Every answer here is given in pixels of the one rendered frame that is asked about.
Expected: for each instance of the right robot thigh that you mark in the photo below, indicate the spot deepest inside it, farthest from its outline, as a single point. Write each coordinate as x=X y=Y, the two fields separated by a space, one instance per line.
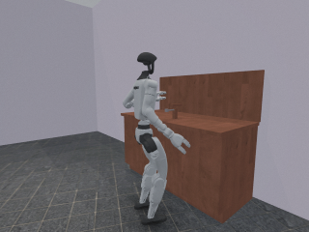
x=152 y=145

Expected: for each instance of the robot right foot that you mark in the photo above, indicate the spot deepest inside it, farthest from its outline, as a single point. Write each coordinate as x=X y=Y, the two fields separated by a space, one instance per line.
x=156 y=219

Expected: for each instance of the left robot upper arm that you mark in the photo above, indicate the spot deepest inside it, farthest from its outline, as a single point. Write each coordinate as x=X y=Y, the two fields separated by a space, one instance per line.
x=129 y=97

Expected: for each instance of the robot right forearm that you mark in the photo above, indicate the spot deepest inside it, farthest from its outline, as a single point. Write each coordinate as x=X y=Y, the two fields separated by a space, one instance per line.
x=153 y=118

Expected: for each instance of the tap lever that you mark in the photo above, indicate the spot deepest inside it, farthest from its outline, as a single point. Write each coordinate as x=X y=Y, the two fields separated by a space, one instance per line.
x=167 y=110

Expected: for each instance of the right robot hand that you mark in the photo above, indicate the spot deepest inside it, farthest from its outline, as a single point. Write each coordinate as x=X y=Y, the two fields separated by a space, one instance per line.
x=177 y=141

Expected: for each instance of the right robot upper arm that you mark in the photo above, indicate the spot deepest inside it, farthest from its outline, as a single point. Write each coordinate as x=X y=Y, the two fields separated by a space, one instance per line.
x=150 y=88

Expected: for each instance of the counter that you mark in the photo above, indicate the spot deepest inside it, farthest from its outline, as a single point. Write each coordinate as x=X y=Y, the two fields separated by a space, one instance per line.
x=218 y=114

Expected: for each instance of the left robot hand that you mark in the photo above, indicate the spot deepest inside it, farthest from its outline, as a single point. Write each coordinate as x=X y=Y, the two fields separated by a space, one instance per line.
x=160 y=98

